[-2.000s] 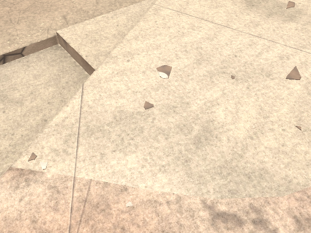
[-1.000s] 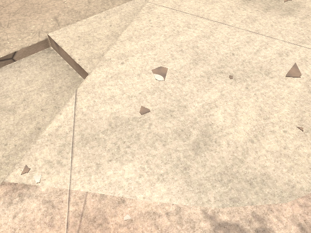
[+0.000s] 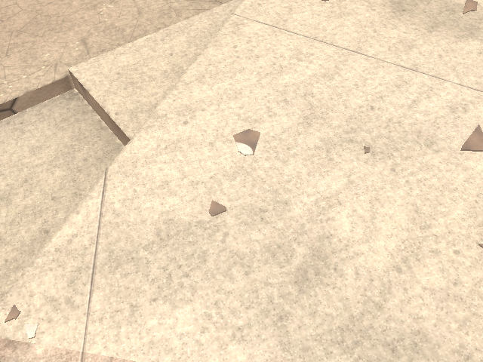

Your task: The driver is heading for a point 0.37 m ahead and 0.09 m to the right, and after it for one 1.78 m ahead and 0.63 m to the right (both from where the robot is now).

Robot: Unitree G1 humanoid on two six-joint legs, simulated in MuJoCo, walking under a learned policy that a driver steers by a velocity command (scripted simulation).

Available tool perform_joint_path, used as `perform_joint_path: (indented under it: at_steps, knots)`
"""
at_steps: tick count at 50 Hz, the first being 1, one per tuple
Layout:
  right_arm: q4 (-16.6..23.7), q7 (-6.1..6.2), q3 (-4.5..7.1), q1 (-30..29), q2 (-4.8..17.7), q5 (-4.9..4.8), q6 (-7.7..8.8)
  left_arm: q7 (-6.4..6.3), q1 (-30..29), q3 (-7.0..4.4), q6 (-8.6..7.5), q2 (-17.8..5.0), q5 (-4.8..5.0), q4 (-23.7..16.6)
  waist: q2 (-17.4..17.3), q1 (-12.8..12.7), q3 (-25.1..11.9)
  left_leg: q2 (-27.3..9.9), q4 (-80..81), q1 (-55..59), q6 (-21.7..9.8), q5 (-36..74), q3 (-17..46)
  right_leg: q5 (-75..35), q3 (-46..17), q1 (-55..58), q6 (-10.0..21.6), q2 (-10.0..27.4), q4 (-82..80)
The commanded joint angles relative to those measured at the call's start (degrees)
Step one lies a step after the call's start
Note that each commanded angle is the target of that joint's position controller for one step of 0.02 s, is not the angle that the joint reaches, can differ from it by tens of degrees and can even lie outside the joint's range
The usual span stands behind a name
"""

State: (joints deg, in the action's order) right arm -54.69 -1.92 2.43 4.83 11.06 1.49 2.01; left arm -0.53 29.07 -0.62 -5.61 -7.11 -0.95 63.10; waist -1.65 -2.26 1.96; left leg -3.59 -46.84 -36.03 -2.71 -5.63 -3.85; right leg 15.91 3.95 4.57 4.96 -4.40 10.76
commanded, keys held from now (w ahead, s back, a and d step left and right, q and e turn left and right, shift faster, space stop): w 0.14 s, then w+e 0.86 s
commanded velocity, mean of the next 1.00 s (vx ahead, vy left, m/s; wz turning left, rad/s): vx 0.49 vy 0.00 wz -0.38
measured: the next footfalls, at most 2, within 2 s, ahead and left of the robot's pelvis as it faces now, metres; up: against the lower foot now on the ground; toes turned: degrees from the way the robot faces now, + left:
left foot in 0.16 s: +0.27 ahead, +0.09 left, +0.00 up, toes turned +4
right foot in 0.72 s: +0.53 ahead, -0.10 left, +0.00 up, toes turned -21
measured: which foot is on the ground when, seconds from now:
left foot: up 0.00-0.14, down 0.16-0.72, up 0.74-1.00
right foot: down 0.00-0.18, up 0.20-0.70, down 0.72-1.00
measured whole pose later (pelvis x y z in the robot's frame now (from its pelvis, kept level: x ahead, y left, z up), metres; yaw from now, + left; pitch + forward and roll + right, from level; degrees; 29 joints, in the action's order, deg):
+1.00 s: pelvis +0.55 -0.07 +0.00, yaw -26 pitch +1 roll +0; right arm -45.4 -0.9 2.9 5.5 13.5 2.6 2.0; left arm 0.2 20.7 -4.4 -3.3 -14.1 0.1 53.8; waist -1.8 -2.4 2.8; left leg -7.8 -56.1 -38.2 2.6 -10.3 2.2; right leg 11.6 -2.5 -5.8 8.7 -8.9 16.9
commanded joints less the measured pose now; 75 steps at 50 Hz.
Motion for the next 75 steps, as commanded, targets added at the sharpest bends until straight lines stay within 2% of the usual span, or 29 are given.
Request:
perform_joint_path:
  at_steps: [1,5,7,8,9,10,11,12,14,20,29,34,35,36,37,38,40,44,51,57,60,62,63,64,65,67,68,70,75]
  knots:
    - [5.2,-0.14,-0.38,-8.0,1.0,-0.47,0.56,-0.50,4.1,-1.01,-0.73,-7.6,0.08,-0.8,6.3,-0.2,7.1,2.3,8.8,0.5,-0.6,3.4,-3.2,-33.5,-5.9,-4.9,4.9,14.7,-3.3]
    - [5.4,0.79,0.47,-4.6,3.1,-0.45,1.15,-0.86,2.1,-1.41,-0.92,-9.4,-0.25,-0.6,6.9,2.8,3.8,5.5,13.6,9.4,-4.6,-0.3,-4.1,-54.3,-4.1,0.5,4.1,16.2,4.7]
    - [1.1,1.68,1.91,9.0,5.4,-0.45,1.91,-0.95,0.5,-1.84,-0.41,-10.7,-0.46,-0.8,6.9,8.4,-3.5,8.1,17.2,23.0,-6.8,-2.1,-4.1,-60.9,-3.0,1.0,3.2,15.5,20.9]
    - [-1.3,2.23,2.91,17.4,7.5,0.48,2.42,-0.66,0.0,-1.68,-0.22,-10.2,0.05,-1.3,5.5,11.8,-7.5,3.9,19.9,36.2,-8.3,-2.2,0.3,-49.7,-2.7,-7.7,2.6,13.7,33.5]
    - [-1.9,2.64,4.37,24.6,13.1,2.07,2.60,-0.05,2.5,-0.60,-0.09,-5.5,1.27,-3.2,-3.2,11.6,-15.2,-12.9,21.8,51.0,-12.5,-11.5,21.3,-20.5,-0.1,-22.9,1.3,7.8,54.3]
    - [-1.5,1.74,4.57,21.8,13.1,0.79,1.84,0.17,5.9,-1.38,0.36,-5.7,2.10,-2.7,-7.6,8.5,-19.1,-21.5,31.3,53.9,-17.9,-16.8,44.1,12.0,-4.4,-35.2,0.9,-0.2,69.6]
    - [-0.3,1.41,3.86,14.5,10.4,-0.55,1.74,-0.07,0.2,-2.19,0.80,-8.8,0.93,-4.2,-0.8,5.9,-9.7,-19.2,33.9,44.8,-15.3,-22.7,36.4,6.5,-7.4,-39.2,1.7,4.8,69.8]
    - [0.6,1.20,2.73,9.7,6.4,-0.80,2.27,0.28,-4.0,-2.27,0.65,-8.5,0.54,-5.4,1.2,4.9,-3.2,-17.2,36.7,35.8,-13.4,-20.5,28.7,2.2,-7.3,-38.6,1.8,6.9,66.5]
    - [-0.7,1.67,1.33,9.1,2.1,-0.47,3.48,0.70,-4.7,-2.44,1.65,-6.3,-0.49,-5.4,1.4,1.6,1.9,-12.5,39.1,25.8,-9.0,-9.6,17.0,-0.2,-7.4,-33.9,1.4,9.8,60.5]
    - [-2.4,2.53,1.37,15.8,4.5,-0.52,5.30,2.21,-11.9,-2.83,4.57,-5.2,-0.77,-9.3,-0.6,0.6,3.5,-9.4,40.6,26.7,-5.9,5.2,2.5,-8.6,-5.1,-40.9,-0.3,11.0,53.8]
    - [-4.2,3.94,0.92,23.8,5.7,-0.58,4.65,3.33,-29.2,-1.76,3.92,-4.6,-0.71,-16.5,-1.9,4.6,4.9,-9.7,36.1,39.0,-3.5,27.2,-8.3,-15.7,4.4,-40.8,0.8,7.0,27.3]
    - [-3.0,4.73,2.07,21.1,9.5,0.04,2.93,2.74,-17.2,-3.85,3.89,-8.6,-1.09,-13.8,-5.4,-2.0,-3.2,-12.0,12.8,43.9,-3.6,54.5,-11.3,-2.3,6.9,-25.5,7.1,-0.4,23.8]
    - [-2.3,4.25,2.31,20.1,10.1,-0.18,2.53,2.41,-10.4,-4.84,3.47,-10.3,-1.46,-11.7,-3.8,-5.2,-6.6,-11.5,1.0,39.6,-3.1,46.9,-11.7,-3.3,5.3,-16.1,8.7,-1.5,18.6]
    - [-0.4,3.73,2.18,18.9,9.2,-0.51,2.58,1.73,-4.3,-6.53,3.28,-14.9,-2.15,-10.6,1.4,-8.4,-10.8,-9.1,-16.8,27.4,-1.6,26.7,-11.9,1.4,-6.9,-3.7,11.9,7.1,15.0]
    - [4.3,2.43,1.54,19.4,3.8,-1.32,3.06,1.62,-7.9,-7.83,3.92,-20.4,-1.41,-12.3,15.6,-3.0,-14.3,5.2,-38.9,0.5,2.1,-24.7,-6.9,-1.6,-40.5,12.3,21.3,23.4,9.3]
    - [6.2,2.00,1.92,12.9,7.8,-0.88,3.97,1.46,-6.7,-7.63,4.66,-19.9,-0.31,-12.4,4.8,-4.9,-13.2,3.5,-40.2,-6.5,1.4,-21.0,4.7,-2.5,-42.4,10.4,21.7,23.7,4.7]
    - [6.7,1.95,1.64,11.2,7.2,-1.40,5.09,0.89,-12.0,-6.09,4.17,-14.2,0.13,-12.1,-1.9,0.0,-1.9,-1.6,-29.9,-5.4,1.1,-12.7,5.5,-12.3,-29.6,-3.1,16.4,20.5,2.5]
    - [7.3,1.49,1.47,12.6,5.6,1.51,1.11,0.34,-12.8,-5.03,1.65,-12.8,1.20,-12.3,0.0,4.2,-1.6,-3.2,-19.5,2.8,4.2,-11.5,4.8,-28.5,-18.8,-12.1,12.6,12.5,2.1]
    - [13.9,0.79,1.02,-3.0,6.5,0.99,-0.18,0.51,-3.6,-5.24,1.78,-15.0,1.03,-12.0,4.7,-1.0,0.0,-1.7,-3.6,-5.6,5.9,1.3,3.2,-31.4,-19.3,-7.4,7.9,9.8,2.4]
    - [18.6,0.27,-0.13,-12.7,6.8,0.33,0.86,-0.25,0.5,-5.23,2.12,-16.0,0.18,-12.7,6.0,-3.9,0.9,1.9,8.7,-5.8,4.2,3.3,3.4,-34.7,-23.3,0.0,8.2,11.2,6.1]
    - [18.4,0.66,0.17,-7.5,8.7,-0.11,1.72,-0.76,-3.4,-5.58,1.94,-17.6,-0.02,-14.2,7.0,-0.1,0.0,3.9,16.0,6.7,1.9,0.5,4.2,-40.4,-24.2,-2.7,5.5,11.5,10.0]
    - [14.4,1.92,1.49,6.8,11.8,-0.28,2.63,0.09,-6.8,-5.84,1.35,-18.9,0.28,-15.2,4.8,6.6,-7.0,5.5,20.3,26.8,-0.4,0.5,3.4,-48.1,-21.9,-7.5,2.7,7.6,24.8]
    - [13.6,2.93,2.30,15.3,14.8,0.94,3.21,0.75,-6.8,-5.11,0.87,-16.2,0.92,-16.5,1.3,9.9,-14.1,-3.6,21.2,40.8,-2.5,-6.4,11.9,-34.6,-20.0,-15.3,1.8,4.2,38.8]
    - [14.1,3.22,3.42,17.7,20.1,2.63,2.88,0.64,0.2,-3.70,1.02,-9.2,2.82,-18.0,-12.5,6.2,-22.0,-21.2,23.7,55.7,-8.8,-7.5,36.9,10.1,-13.0,-32.1,-0.3,-4.6,56.9]
    - [14.1,2.68,3.41,15.2,17.7,1.26,2.00,0.25,1.5,-4.06,1.51,-14.1,0.82,-17.3,-11.2,4.5,-21.4,-22.0,28.9,51.2,-11.7,-14.0,49.7,14.0,-12.3,-38.0,0.2,-2.2,63.9]
    - [14.4,2.06,1.31,8.1,8.6,0.51,1.99,0.84,-5.0,-3.90,2.23,-13.9,-0.61,-16.7,0.4,3.0,-5.7,-15.8,32.0,34.6,-9.6,-14.6,32.3,4.7,-11.0,-38.4,-0.4,2.8,61.6]
    - [13.6,1.94,0.92,8.1,7.7,0.69,2.27,1.34,-6.3,-3.73,2.49,-12.8,-0.77,-17.0,-0.9,2.3,-3.4,-12.9,33.3,30.7,-8.2,-9.6,26.2,3.6,-10.8,-37.1,-0.7,4.0,58.8]
    - [11.5,1.68,0.87,9.9,8.1,0.22,3.22,2.20,-6.4,-3.42,3.53,-11.8,-1.40,-17.3,-4.3,1.2,-2.1,-10.1,35.0,26.4,-7.5,-0.7,19.2,3.2,-10.2,-34.3,-1.3,4.7,55.8]
    - [8.7,0.94,1.29,13.9,9.4,-0.62,4.73,3.21,-14.4,-2.58,3.92,-11.0,-1.69,-20.2,-3.8,1.5,-0.9,-9.8,38.8,27.7,-9.1,5.1,12.2,-2.7,-8.5,-40.0,-2.6,6.4,46.8]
